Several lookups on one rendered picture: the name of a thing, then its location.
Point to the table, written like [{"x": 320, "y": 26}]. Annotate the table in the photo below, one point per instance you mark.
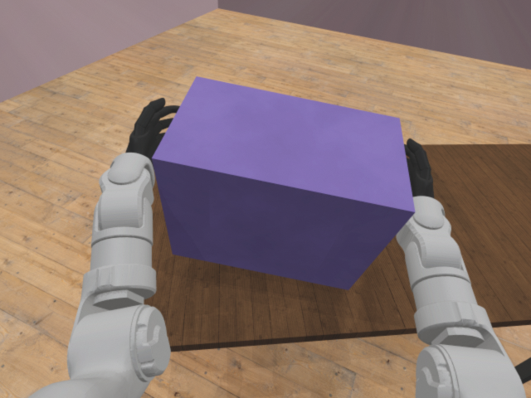
[{"x": 485, "y": 190}]

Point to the robot left forearm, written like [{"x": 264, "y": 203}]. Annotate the robot left forearm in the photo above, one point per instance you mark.
[{"x": 121, "y": 273}]

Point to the left robot upper arm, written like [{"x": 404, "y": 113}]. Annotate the left robot upper arm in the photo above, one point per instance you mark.
[{"x": 114, "y": 354}]

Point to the robot left hand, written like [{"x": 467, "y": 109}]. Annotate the robot left hand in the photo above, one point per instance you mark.
[{"x": 146, "y": 136}]

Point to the right robot upper arm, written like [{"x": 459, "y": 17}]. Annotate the right robot upper arm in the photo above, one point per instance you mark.
[{"x": 446, "y": 371}]

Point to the carton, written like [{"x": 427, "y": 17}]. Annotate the carton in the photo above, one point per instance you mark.
[{"x": 281, "y": 185}]

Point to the robot right hand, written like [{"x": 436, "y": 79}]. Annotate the robot right hand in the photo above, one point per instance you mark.
[{"x": 419, "y": 170}]

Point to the robot right forearm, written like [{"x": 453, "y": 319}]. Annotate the robot right forearm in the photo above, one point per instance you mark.
[{"x": 447, "y": 311}]

